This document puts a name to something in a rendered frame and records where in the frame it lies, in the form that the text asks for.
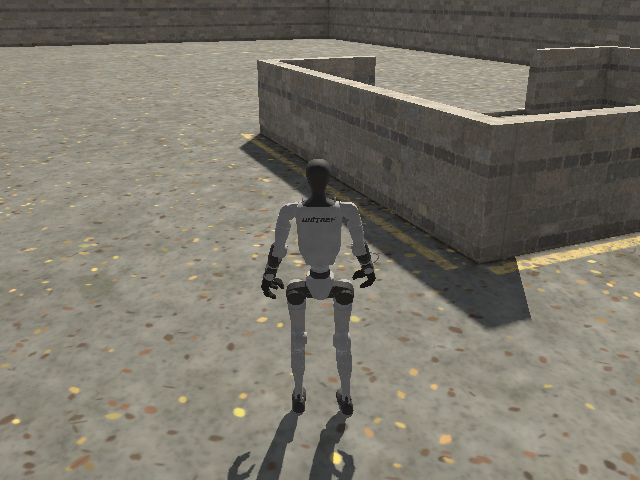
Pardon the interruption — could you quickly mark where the left robot upper arm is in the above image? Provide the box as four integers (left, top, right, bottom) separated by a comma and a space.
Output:
272, 202, 298, 258

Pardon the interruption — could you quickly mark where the robot right hand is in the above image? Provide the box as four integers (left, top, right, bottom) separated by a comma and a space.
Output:
352, 269, 376, 288

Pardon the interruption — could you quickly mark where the robot left hand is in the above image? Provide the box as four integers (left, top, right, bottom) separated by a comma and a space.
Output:
261, 276, 284, 299

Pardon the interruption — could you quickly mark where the robot right thigh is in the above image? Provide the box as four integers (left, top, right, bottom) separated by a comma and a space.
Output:
333, 279, 354, 351

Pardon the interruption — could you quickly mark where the left robot forearm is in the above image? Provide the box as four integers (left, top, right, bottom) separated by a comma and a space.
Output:
263, 243, 282, 281

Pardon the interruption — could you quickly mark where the right robot upper arm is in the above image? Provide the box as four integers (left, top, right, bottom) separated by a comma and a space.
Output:
340, 201, 367, 256

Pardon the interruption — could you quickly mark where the right robot forearm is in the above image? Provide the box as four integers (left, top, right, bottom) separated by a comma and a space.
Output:
356, 240, 374, 274

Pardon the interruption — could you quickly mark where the robot left thigh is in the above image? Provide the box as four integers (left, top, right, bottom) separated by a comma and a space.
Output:
286, 279, 307, 349

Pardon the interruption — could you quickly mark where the robot thigh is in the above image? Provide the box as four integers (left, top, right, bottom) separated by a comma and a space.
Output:
333, 279, 354, 351
286, 279, 307, 349

